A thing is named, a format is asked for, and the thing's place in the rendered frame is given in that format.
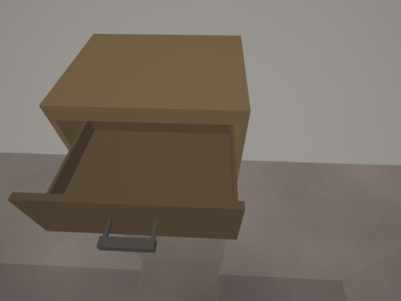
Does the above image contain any handle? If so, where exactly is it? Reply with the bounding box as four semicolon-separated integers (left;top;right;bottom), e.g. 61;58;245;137
96;219;158;253

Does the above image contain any drawer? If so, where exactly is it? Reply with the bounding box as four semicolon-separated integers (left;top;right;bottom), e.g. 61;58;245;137
8;121;245;240

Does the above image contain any cabinet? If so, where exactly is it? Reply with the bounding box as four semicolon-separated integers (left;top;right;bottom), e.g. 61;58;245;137
39;34;251;180

